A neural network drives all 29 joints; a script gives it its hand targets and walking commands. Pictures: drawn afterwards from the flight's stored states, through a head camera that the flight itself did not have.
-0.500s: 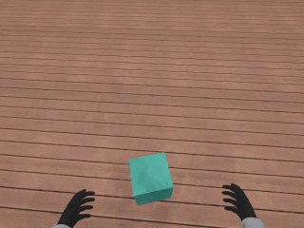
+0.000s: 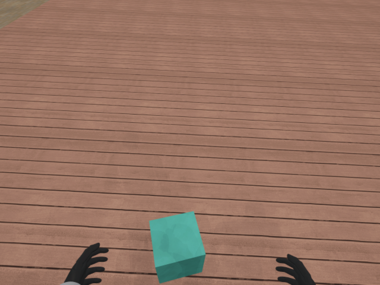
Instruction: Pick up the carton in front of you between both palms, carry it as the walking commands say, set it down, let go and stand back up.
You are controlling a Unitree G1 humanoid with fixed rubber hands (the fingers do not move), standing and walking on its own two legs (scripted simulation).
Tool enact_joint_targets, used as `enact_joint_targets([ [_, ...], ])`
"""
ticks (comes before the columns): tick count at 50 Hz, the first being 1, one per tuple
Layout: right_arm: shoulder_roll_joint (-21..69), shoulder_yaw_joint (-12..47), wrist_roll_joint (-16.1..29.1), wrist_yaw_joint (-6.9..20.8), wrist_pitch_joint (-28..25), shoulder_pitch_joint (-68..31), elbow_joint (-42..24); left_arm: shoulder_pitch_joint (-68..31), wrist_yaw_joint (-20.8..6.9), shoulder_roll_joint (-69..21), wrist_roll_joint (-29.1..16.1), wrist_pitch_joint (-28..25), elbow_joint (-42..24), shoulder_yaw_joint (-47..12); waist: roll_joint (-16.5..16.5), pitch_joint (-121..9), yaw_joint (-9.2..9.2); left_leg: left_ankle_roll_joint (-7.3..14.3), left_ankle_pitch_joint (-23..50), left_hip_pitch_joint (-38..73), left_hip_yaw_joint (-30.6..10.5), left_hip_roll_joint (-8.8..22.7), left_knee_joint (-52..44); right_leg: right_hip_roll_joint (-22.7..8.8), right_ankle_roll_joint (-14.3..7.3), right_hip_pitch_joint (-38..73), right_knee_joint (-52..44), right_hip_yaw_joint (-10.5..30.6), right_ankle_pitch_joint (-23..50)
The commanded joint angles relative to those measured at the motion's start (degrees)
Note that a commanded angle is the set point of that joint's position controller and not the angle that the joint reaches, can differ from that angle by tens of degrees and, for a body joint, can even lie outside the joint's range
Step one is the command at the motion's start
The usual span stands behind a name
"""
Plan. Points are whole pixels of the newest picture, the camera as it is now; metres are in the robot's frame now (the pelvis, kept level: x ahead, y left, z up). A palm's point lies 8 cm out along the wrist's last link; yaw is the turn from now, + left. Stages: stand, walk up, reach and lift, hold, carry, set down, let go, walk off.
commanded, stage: let go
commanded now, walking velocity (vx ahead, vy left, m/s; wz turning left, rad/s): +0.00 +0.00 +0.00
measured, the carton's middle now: (176, 247) +0.45 +0.07 -0.65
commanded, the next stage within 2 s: stand in 0.04 s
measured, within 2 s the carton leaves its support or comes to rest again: neither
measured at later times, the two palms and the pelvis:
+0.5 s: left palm out of the picture +0.15 +0.30 -0.10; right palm out of the picture +0.13 -0.27 -0.07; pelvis +0.02 +0.03 +0.00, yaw -2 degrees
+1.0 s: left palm out of the picture +0.12 +0.32 -0.10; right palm out of the picture +0.10 -0.28 -0.08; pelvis +0.01 +0.03 +0.01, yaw -2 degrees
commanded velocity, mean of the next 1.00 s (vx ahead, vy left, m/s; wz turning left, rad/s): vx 0.00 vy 0.00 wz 0.00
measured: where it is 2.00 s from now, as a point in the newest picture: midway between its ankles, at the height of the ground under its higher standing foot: outside the picture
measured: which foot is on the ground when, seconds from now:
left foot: down 0.00-1.00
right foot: down 0.00-1.00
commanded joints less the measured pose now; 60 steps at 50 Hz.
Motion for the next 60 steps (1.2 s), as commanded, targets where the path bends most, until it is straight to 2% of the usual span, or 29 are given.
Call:
enact_joint_targets([
  [1,-5.39,-1.98,-0.21,-0.14,-0.52,-1.77,-5.07,-2.45,0.61,5.23,-0.18,0.03,-5.76,1.46,-0.49,-2.48,-0.03,-0.67,11.75,4.25,2.69,-2.13,-1.80,-0.49,2.02,-5.04,-4.99,0.00,19.04],
  [2,-5.40,-2.06,-0.26,-0.05,-0.37,-1.77,-5.05,-2.49,0.71,5.15,-0.23,0.23,-5.89,1.41,-0.16,-2.33,-0.04,-0.68,11.75,4.47,2.58,-1.97,-1.86,-0.36,1.82,-5.20,-5.05,-0.11,18.02],
  [3,-11.76,-3.80,-3.68,-1.93,-1.91,-2.39,2.88,-4.67,2.45,12.02,0.49,-4.42,1.46,3.24,-7.40,-1.23,0.50,-1.06,6.88,-3.55,-0.23,2.96,-1.53,-2.89,2.43,-10.01,-5.34,1.62,4.85],
  [5,-12.87,-4.15,-4.28,-2.42,-3.42,-1.95,4.43,-3.41,2.66,10.45,1.60,-7.82,3.22,2.51,-3.28,-1.22,-0.32,-0.23,-1.13,-4.61,-1.72,3.58,-2.75,-3.35,1.62,-11.38,-6.24,4.24,-3.98],
  [6,-12.78,-4.09,-4.15,-2.33,-4.07,-2.31,5.26,-3.64,2.49,10.20,1.70,-8.76,3.93,2.44,-0.81,-1.23,-0.45,0.07,-4.15,-5.76,-2.73,4.02,-3.93,-3.30,1.28,-10.90,-5.65,4.47,-4.69],
  [7,-12.55,-4.07,-3.94,-2.30,-4.63,-3.15,6.00,-3.58,2.34,10.19,1.67,-9.52,4.92,2.50,1.13,-1.60,-0.26,0.48,-5.62,-6.84,-3.59,4.46,-4.79,-3.16,1.12,-9.95,-4.52,4.30,-3.38],
  [9,-12.65,-3.90,-3.67,-2.08,-5.42,-4.69,7.23,-3.20,1.88,10.69,1.57,-10.76,7.09,2.54,3.22,-3.98,0.32,1.34,-2.48,-7.09,-4.45,5.26,-5.24,-3.12,1.05,-7.20,-2.76,3.81,1.78],
  [12,-12.92,-3.72,-3.35,-2.11,-5.96,-4.78,9.08,-2.90,1.97,11.52,1.50,-11.89,9.85,2.43,2.44,-6.46,0.21,1.61,7.57,-4.62,-3.99,5.62,-3.19,-3.71,1.26,-5.88,-2.59,4.30,8.20],
  [15,-13.94,-3.69,-3.21,-2.40,-6.12,-3.84,10.83,-2.80,2.37,12.30,1.27,-12.32,11.89,2.22,2.42,-7.93,-0.31,1.50,14.39,-1.81,-3.59,5.86,-1.95,-4.17,1.37,-5.47,-2.44,4.63,13.33],
  [25,-16.43,-3.28,-2.74,-2.99,-6.27,-3.98,15.41,-2.06,3.04,14.02,0.88,-12.63,17.43,1.37,1.59,-7.86,-0.46,1.41,22.39,1.57,-3.90,6.50,-1.93,-4.84,1.35,-4.12,-2.58,4.53,19.03],
  [33,-16.80,-2.90,-2.52,-3.04,-6.38,-5.21,18.31,-2.82,3.29,14.68,0.68,-12.79,19.92,0.91,0.88,-7.03,-0.45,1.41,22.38,2.40,-3.90,6.52,-3.06,-5.37,1.23,-3.29,-3.80,4.65,19.57],
  [60,-18.77,-1.74,-1.91,-2.59,-6.65,-7.95,26.72,-3.61,2.85,16.91,0.25,-13.41,28.15,0.22,0.61,-3.84,-0.50,1.68,12.37,2.38,-4.58,7.14,-8.41,-6.79,0.66,-2.99,-9.99,6.28,13.22],
])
